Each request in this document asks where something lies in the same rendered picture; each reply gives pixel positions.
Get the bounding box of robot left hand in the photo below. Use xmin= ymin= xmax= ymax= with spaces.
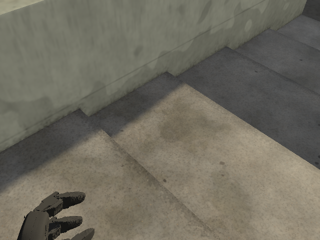
xmin=17 ymin=191 xmax=95 ymax=240

